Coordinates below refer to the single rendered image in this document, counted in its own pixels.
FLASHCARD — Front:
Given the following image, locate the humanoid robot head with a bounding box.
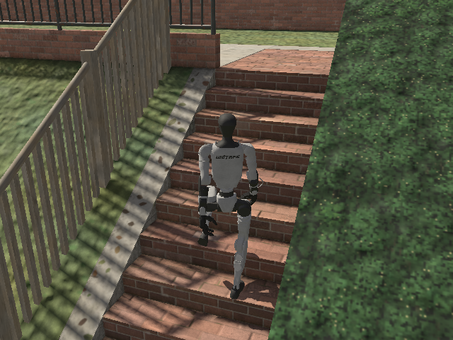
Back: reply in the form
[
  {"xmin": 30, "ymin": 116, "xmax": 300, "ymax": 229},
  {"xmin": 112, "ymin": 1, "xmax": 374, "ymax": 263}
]
[{"xmin": 215, "ymin": 113, "xmax": 239, "ymax": 148}]

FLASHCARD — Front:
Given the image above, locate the robot left hand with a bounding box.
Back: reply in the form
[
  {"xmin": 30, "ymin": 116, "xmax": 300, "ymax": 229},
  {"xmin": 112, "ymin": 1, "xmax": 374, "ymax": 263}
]
[{"xmin": 199, "ymin": 215, "xmax": 217, "ymax": 236}]

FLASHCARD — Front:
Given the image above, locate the right robot upper arm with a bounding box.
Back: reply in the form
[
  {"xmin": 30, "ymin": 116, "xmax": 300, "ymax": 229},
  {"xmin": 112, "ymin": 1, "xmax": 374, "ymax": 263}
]
[{"xmin": 242, "ymin": 143, "xmax": 257, "ymax": 181}]

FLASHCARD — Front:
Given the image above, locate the left robot upper arm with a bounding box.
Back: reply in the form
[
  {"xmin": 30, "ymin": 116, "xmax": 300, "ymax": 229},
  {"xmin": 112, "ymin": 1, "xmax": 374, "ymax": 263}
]
[{"xmin": 198, "ymin": 144, "xmax": 212, "ymax": 185}]

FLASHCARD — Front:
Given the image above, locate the right robot forearm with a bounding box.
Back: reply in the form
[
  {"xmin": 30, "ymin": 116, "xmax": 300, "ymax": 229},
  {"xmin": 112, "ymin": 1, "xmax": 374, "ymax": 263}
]
[{"xmin": 248, "ymin": 170, "xmax": 258, "ymax": 196}]

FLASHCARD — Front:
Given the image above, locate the left robot forearm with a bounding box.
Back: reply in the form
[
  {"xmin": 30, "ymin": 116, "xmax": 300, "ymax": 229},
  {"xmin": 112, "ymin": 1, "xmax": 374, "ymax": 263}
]
[{"xmin": 198, "ymin": 175, "xmax": 209, "ymax": 215}]

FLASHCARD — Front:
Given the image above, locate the robot right hand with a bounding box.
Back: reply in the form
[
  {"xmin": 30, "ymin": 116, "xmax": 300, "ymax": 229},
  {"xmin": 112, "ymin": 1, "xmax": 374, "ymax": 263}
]
[{"xmin": 240, "ymin": 191, "xmax": 257, "ymax": 205}]

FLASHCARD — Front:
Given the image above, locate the robot left thigh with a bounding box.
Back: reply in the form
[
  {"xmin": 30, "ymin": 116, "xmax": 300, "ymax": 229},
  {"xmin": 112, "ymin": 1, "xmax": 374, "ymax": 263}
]
[{"xmin": 207, "ymin": 186, "xmax": 217, "ymax": 212}]

